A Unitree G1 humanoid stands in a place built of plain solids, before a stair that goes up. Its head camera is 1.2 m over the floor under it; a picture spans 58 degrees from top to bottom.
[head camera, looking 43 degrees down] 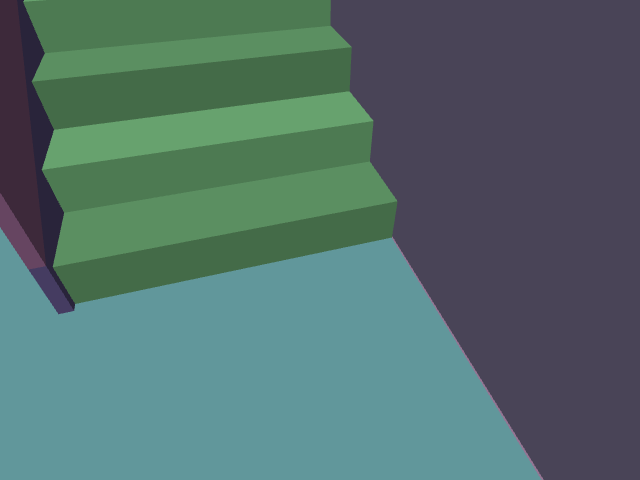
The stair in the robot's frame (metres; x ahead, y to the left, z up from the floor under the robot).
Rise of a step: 0.19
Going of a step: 0.29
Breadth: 1.21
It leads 17 degrees to the left of straight ahead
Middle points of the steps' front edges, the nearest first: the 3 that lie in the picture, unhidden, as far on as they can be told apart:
1.13 0.28 0.19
1.40 0.36 0.38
1.68 0.45 0.56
